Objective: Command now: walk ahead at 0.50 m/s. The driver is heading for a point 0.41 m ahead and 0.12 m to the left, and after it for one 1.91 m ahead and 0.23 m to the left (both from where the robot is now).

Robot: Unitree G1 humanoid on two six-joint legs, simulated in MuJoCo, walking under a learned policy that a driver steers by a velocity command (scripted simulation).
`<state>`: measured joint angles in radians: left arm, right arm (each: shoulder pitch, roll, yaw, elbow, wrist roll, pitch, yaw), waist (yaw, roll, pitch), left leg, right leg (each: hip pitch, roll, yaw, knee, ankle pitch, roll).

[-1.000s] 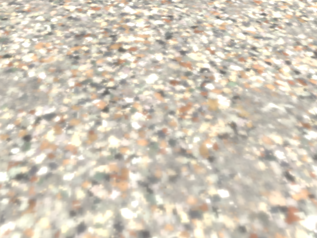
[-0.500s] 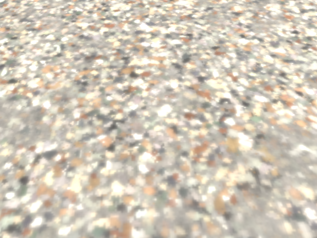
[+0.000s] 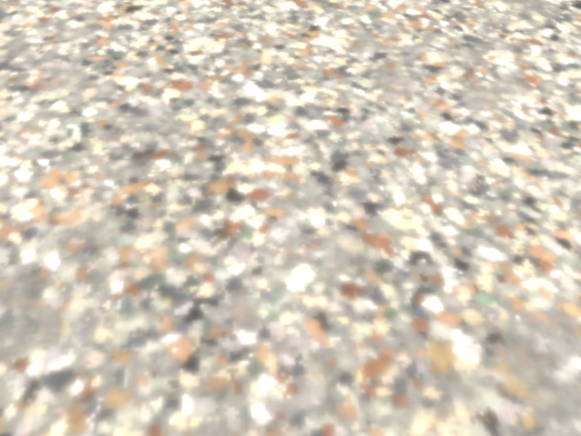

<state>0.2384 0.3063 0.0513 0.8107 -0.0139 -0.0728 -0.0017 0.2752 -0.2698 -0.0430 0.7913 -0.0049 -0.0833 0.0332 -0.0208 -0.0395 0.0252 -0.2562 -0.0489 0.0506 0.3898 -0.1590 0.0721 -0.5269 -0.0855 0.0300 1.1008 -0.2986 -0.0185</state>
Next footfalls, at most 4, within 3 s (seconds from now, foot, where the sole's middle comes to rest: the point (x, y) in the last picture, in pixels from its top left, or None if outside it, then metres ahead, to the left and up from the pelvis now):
0.36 right None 0.37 -0.15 -0.78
0.82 left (235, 433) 0.49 0.11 -0.78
1.16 right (346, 429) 0.50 -0.14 -0.78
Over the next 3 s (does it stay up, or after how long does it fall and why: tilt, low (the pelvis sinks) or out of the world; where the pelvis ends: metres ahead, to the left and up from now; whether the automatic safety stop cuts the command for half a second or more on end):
stays up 0.61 0.06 0.00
